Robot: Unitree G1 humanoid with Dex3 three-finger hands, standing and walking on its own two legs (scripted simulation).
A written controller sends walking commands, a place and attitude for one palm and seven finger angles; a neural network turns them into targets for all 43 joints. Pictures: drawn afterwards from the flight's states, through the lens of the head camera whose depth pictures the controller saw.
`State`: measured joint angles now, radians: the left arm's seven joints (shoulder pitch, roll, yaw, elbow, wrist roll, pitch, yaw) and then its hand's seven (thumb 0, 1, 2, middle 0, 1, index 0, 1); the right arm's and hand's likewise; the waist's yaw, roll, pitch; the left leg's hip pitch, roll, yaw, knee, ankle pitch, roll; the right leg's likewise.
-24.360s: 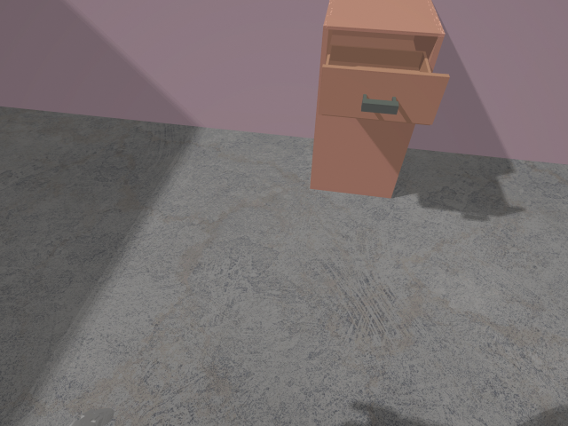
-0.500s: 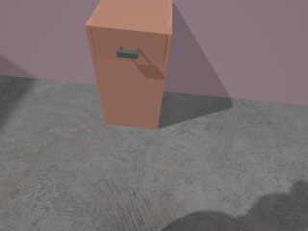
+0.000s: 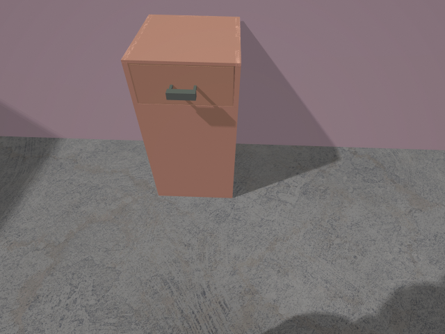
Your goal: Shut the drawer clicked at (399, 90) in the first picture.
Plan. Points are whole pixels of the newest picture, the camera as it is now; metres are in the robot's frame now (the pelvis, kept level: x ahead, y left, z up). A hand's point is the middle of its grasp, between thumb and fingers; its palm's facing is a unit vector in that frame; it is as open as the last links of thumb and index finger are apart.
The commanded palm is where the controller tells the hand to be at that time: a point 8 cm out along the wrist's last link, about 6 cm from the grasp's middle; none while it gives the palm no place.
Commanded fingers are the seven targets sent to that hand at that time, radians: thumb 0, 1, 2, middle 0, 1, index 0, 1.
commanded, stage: let the arm hang, fingers relaxed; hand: left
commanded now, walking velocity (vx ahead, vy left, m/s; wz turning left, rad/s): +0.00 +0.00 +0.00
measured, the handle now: (182, 91) +0.91 +0.20 -0.07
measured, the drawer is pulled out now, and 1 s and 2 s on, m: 0.00 0.00 0.00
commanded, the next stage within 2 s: look to check the result in 0.22 s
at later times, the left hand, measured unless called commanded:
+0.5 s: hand out of the picture +0.01 +0.16 -0.18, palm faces +0.02 -0.98 -0.20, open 7.4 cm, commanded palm none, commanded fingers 0.00 0.90 0.90 -0.20 -0.30 -0.20 -0.30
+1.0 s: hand out of the picture +0.02 +0.16 -0.17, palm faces +0.02 -0.98 -0.21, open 7.4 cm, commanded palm none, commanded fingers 0.00 0.90 0.90 -0.20 -0.30 -0.20 -0.30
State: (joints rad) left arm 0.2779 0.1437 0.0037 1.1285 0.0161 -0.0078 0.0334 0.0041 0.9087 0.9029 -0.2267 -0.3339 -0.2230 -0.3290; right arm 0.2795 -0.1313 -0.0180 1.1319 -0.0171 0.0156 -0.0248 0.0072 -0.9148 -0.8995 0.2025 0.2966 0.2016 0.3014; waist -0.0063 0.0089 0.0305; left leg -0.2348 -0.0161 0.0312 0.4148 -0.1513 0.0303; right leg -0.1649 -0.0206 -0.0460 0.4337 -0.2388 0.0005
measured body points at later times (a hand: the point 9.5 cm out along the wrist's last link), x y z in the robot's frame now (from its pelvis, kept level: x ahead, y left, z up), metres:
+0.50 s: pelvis +0.01 -0.01 +0.00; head +0.02 -0.02 +0.45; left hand +0.01 +0.21 -0.16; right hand -0.01 -0.23 -0.16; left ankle +0.05 +0.10 -0.74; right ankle +0.00 -0.12 -0.74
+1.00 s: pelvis +0.02 -0.02 +0.00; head +0.03 -0.02 +0.45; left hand +0.02 +0.21 -0.16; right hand +0.01 -0.24 -0.16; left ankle +0.05 +0.10 -0.74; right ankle +0.00 -0.12 -0.74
